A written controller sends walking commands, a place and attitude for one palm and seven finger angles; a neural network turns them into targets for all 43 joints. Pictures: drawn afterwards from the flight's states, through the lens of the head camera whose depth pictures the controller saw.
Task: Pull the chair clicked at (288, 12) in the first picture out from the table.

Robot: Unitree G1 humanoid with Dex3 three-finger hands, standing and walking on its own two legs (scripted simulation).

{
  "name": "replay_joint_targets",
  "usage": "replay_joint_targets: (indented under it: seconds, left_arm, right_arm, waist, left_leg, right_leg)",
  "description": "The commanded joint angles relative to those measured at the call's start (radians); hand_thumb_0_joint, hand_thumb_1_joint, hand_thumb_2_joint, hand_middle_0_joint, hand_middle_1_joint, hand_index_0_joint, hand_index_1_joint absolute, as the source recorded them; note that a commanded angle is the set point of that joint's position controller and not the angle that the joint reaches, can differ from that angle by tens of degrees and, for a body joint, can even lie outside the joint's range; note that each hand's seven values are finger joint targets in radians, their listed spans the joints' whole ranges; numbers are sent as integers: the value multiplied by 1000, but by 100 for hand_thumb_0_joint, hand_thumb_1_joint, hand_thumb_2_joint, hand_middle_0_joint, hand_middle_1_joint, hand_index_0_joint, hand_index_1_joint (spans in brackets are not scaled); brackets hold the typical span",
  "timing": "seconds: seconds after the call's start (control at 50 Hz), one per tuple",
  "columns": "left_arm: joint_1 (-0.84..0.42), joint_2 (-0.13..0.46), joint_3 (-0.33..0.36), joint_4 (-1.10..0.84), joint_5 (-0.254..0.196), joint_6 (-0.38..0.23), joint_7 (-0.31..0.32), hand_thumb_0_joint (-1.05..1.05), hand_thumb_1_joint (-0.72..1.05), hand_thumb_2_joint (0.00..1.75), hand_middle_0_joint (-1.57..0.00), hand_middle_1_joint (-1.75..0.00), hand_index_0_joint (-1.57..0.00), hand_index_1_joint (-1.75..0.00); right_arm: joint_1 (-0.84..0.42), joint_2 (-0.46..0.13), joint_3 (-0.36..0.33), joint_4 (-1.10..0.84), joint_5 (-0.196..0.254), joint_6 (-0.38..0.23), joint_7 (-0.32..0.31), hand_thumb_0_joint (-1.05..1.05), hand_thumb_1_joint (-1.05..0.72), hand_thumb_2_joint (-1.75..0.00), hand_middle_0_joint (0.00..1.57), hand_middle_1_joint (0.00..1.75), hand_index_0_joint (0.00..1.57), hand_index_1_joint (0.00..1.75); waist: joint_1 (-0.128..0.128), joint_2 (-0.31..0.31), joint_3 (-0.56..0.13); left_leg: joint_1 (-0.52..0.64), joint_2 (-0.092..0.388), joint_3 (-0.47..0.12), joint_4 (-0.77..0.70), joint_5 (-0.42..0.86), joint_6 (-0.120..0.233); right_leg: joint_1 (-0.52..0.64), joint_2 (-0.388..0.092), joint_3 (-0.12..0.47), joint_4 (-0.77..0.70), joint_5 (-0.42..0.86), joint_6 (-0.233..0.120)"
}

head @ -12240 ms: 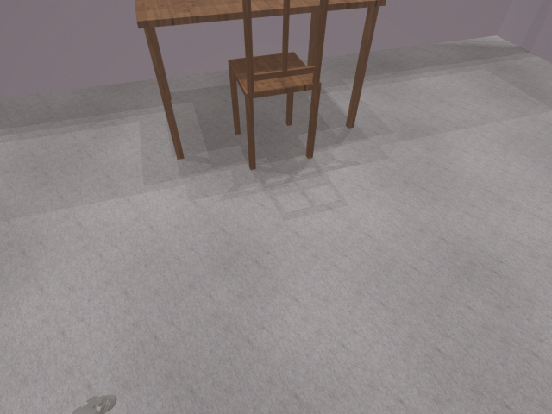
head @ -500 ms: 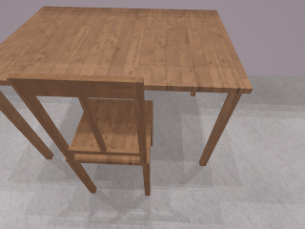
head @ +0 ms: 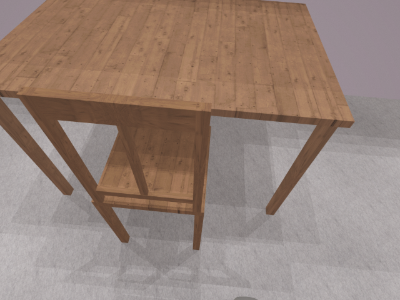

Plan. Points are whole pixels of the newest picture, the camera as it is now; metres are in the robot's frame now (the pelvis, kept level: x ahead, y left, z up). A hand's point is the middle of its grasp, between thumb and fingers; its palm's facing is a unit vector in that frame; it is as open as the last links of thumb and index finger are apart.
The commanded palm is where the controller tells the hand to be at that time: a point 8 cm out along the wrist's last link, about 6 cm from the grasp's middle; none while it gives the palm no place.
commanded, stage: come to a stop and stand still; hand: left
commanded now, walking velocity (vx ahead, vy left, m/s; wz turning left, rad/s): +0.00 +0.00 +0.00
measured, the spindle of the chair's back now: (135, 164) +0.43 +0.19 -0.06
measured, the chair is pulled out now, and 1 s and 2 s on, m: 0.00 0.00 0.00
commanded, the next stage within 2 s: look again from close up in 0.80 s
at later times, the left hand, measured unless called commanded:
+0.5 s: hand out of the picture -0.02 +0.12 -0.17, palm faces +0.01 -0.98 -0.21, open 7.3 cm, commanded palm none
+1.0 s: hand out of the picture -0.06 +0.11 -0.18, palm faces +0.02 -0.99 -0.17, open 7.3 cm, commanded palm none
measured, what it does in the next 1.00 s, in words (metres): steps on the spot: right foot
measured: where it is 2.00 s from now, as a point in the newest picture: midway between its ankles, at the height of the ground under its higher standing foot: outside the picture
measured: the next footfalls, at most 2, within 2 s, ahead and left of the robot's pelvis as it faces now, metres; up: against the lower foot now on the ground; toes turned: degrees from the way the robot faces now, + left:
right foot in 0.18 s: +0.01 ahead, -0.16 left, +0.00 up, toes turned -2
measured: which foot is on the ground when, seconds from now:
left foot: down 0.00-1.00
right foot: up 0.00-0.16, down 0.18-1.00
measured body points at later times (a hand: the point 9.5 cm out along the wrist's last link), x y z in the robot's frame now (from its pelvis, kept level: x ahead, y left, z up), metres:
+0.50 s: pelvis -0.03 -0.06 +0.00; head -0.02 -0.06 +0.45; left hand -0.02 +0.17 -0.16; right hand -0.03 -0.27 -0.16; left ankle -0.03 +0.07 -0.74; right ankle -0.03 -0.16 -0.74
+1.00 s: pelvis -0.04 -0.04 +0.00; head -0.02 -0.05 +0.44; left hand -0.06 +0.16 -0.16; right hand -0.06 -0.26 -0.17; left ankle -0.03 +0.07 -0.74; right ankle -0.03 -0.16 -0.74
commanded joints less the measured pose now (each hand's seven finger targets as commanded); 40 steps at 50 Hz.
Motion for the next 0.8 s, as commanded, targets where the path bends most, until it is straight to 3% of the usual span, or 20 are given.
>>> replay_joint_targets:
  seconds: [0.0,0.08,0.12,0.14,0.16,0.18,0.2,0.22,0.24,0.3,0.46,0.64,0.78]
  left_arm:
    - [54,48,6,-44,-2,-7,-11,0,90,90,-20,-30,-20,-30]
    - [87,53,-1,-34,-4,-18,-14,0,90,90,-20,-30,-20,-30]
    - [145,62,-2,-5,1,-31,-15,0,90,90,-20,-30,-20,-30]
    - [162,95,-1,4,4,-42,-11,0,90,90,-20,-30,-20,-30]
    - [142,134,-1,10,7,-51,-8,0,90,90,-20,-30,-20,-30]
    - [117,157,-2,9,1,-55,-11,0,90,90,-20,-30,-20,-30]
    - [86,156,-8,7,0,-52,-14,0,90,90,-20,-30,-20,-30]
    - [62,138,-8,10,0,-54,-14,0,90,90,-20,-30,-20,-30]
    - [75,117,-15,18,-4,-57,-15,0,90,90,-20,-30,-20,-30]
    - [113,91,-25,46,-8,-62,-16,0,90,90,-20,-30,-20,-30]
    - [160,79,-30,84,-10,-63,-14,0,90,90,-20,-30,-20,-30]
    - [194,68,-24,93,-9,-62,-13,0,90,90,-20,-30,-20,-30]
    - [221,46,-22,99,-9,-66,-12,0,90,90,-20,-30,-20,-30]
  right_arm:
    - [68,-146,-30,-27,3,-12,-8,0,-90,-90,20,30,20,30]
    - [43,-160,-36,-27,2,-9,1,0,-90,-90,20,30,20,30]
    - [38,-154,-38,-19,9,-7,6,0,-90,-90,20,30,20,30]
    - [55,-127,-37,-18,16,-8,11,0,-90,-90,20,30,20,30]
    - [58,-82,-27,-26,24,-4,13,0,-90,-90,20,30,20,30]
    - [67,-61,-19,-24,22,4,16,0,-90,-90,20,30,20,30]
    - [64,-57,-19,-13,20,7,19,0,-90,-90,20,30,20,30]
    - [75,-49,-13,2,13,7,19,0,-90,-90,20,30,20,30]
    - [73,-63,-12,19,11,5,18,0,-90,-90,20,30,20,30]
    - [64,-74,-3,43,14,-11,19,0,-90,-90,20,30,20,30]
    - [80,-66,8,83,13,-8,21,0,-90,-90,20,30,20,30]
    - [140,-51,9,98,10,-2,23,0,-90,-90,20,30,20,30]
    - [167,-38,10,98,9,-9,19,0,-90,-90,20,30,20,30]
  waist:
    - [-4,130,-97]
    - [2,166,-119]
    - [24,110,-134]
    - [19,9,-148]
    - [-3,-122,-128]
    - [-15,-163,-100]
    - [-25,-119,-75]
    - [-33,-149,-79]
    - [-23,-141,-77]
    - [-2,-56,-62]
    - [9,2,-11]
    - [6,-37,23]
    - [6,-14,10]
  left_leg:
    - [130,278,-175,-75,806,106]
    - [101,267,-177,-54,684,81]
    - [49,212,-148,7,521,26]
    - [8,154,-118,57,360,-20]
    - [-77,82,-64,81,102,-62]
    - [-86,42,-49,63,-72,-80]
    - [-22,47,-61,30,-53,-78]
    - [5,64,-65,-9,55,-76]
    - [27,71,-70,-19,101,-75]
    - [37,109,-98,-74,227,-62]
    - [9,104,-93,-123,109,-66]
    - [-18,90,-80,-112,46,-67]
    - [-33,93,-85,-104,71,-64]
  right_leg:
    - [-48,-19,16,-53,32,5]
    - [74,-30,-21,-292,77,-5]
    - [187,-30,-37,-489,282,-2]
    - [240,-80,42,-556,451,-16]
    - [243,-203,182,-552,615,-65]
    - [193,-276,207,-571,622,-125]
    - [111,-264,177,-579,505,-132]
    - [104,-194,147,-559,474,-111]
    - [99,-158,124,-564,429,-88]
    - [126,-116,77,-550,438,-49]
    - [122,-99,83,-634,233,-41]
    - [68,-96,89,-678,69,-43]
    - [74,-92,83,-649,116,-49]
